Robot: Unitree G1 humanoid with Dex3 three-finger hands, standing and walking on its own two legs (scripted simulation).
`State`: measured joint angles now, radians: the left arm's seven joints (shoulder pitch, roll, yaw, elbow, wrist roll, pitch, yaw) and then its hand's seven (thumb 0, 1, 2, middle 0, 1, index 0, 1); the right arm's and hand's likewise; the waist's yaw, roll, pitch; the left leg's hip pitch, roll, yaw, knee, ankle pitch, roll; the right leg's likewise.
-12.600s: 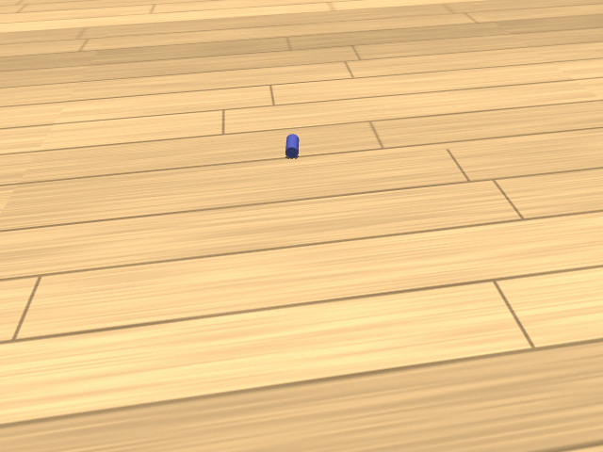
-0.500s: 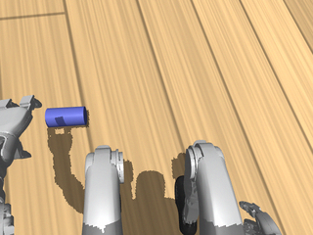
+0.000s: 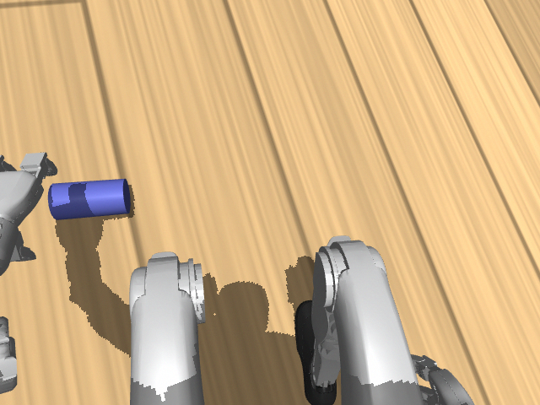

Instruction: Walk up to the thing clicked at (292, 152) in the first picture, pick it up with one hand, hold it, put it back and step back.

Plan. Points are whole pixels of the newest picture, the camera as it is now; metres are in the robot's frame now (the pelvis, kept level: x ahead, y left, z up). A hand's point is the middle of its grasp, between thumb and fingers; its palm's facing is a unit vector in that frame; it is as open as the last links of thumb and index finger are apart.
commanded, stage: rise first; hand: left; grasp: from above
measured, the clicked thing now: (92, 198) +0.46 +0.31 -0.30
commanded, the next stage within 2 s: approach in 1.96 s
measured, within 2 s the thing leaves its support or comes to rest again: neither
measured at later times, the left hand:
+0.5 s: hand (32, 213) +0.40 +0.36 -0.18, palm faces -0.46 -0.10 -0.88, open 14.0 cm
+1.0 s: hand (38, 206) +0.41 +0.35 -0.19, palm faces -0.45 -0.09 -0.89, open 13.8 cm
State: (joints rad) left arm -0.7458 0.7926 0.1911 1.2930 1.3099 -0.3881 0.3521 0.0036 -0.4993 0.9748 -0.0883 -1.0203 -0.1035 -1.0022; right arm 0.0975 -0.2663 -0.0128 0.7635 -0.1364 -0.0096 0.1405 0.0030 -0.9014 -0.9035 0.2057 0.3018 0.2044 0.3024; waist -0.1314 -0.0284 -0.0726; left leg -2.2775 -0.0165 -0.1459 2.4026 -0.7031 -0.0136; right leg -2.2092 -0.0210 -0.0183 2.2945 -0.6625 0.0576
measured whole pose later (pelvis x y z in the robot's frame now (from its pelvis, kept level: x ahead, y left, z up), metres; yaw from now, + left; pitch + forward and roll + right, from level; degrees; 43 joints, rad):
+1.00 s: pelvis +0.01 +0.00 -0.02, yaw -1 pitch +33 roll -9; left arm -0.84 0.83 0.21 1.44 1.35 -0.36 0.43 0.00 -0.48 0.98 -0.18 -0.93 -0.15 -0.95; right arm 0.09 -0.26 0.02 0.79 -0.19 -0.02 0.16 0.00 -0.90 -0.90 0.20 0.30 0.20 0.30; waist -0.18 -0.03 -0.06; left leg -2.33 -0.02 -0.16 2.46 -0.71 -0.01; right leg -2.26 -0.01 -0.02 2.35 -0.67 0.07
